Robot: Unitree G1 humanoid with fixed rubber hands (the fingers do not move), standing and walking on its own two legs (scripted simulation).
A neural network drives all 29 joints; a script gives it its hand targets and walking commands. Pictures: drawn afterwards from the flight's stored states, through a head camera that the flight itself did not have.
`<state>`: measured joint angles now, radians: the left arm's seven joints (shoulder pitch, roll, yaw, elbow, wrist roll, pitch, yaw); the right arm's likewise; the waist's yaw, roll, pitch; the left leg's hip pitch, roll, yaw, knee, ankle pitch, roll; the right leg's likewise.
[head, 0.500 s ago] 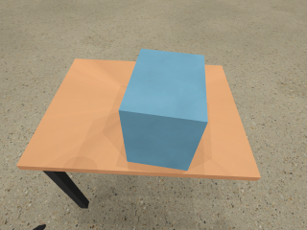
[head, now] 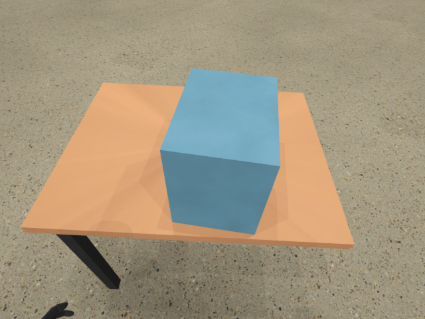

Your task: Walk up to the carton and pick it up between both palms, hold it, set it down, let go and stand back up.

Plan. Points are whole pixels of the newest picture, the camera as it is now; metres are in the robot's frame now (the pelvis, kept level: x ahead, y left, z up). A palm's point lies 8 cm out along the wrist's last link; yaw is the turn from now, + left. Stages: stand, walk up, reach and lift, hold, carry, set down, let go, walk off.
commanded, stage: walk up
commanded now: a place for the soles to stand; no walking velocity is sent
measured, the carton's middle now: (223, 151) +0.49 -0.02 +0.02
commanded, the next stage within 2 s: reach and lift in 0.42 s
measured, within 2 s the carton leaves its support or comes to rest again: neither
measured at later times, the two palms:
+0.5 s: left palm out of the picture +0.10 +0.31 -0.10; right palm out of the picture +0.09 -0.33 -0.09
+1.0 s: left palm (78, 292) +0.19 +0.26 -0.07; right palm out of the picture +0.14 -0.29 -0.06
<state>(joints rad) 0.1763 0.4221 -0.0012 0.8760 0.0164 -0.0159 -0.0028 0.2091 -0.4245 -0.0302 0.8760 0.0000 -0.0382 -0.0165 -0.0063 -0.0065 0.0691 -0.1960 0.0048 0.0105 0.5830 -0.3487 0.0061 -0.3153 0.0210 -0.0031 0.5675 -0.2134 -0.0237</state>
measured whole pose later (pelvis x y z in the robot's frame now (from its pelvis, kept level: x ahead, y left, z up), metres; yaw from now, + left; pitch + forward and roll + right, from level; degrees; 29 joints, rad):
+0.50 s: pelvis +0.00 +0.00 +0.00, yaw +0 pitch -3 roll +0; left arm 0.16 0.40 0.00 0.79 0.03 0.19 0.01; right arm 0.17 -0.40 -0.12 0.95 -0.04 -0.12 0.03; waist -0.01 0.00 0.08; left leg -0.20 0.01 0.01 0.60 -0.36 0.00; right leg -0.32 0.02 0.00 0.59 -0.22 -0.03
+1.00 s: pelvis +0.00 +0.01 +0.00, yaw +0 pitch -5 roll -1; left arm 0.14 0.29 0.00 0.39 0.05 0.35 0.03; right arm 0.16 -0.31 -0.16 0.81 -0.05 -0.21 0.05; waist -0.01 -0.04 0.09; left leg -0.15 0.01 0.01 0.61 -0.38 0.00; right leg -0.25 0.03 0.00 0.56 -0.22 -0.02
